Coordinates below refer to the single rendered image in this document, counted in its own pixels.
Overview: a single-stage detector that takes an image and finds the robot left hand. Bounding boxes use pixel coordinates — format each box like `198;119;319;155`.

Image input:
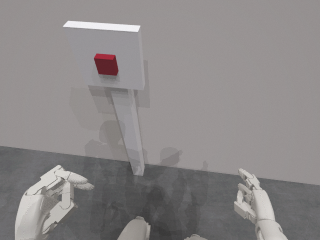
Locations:
15;165;95;240

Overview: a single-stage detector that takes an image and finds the robot right hand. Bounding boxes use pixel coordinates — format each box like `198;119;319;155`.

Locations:
234;168;275;225

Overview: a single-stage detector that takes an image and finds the panel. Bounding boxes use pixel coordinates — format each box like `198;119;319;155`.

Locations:
63;21;145;176

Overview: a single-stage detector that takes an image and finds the right robot forearm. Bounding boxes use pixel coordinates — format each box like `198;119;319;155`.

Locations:
255;219;288;240

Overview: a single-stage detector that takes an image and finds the left robot thigh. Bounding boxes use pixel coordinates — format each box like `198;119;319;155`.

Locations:
117;219;151;240

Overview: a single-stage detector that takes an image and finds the button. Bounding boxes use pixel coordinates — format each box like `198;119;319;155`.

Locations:
94;53;119;76

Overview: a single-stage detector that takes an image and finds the robot left shin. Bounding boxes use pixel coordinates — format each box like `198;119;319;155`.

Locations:
135;216;144;221

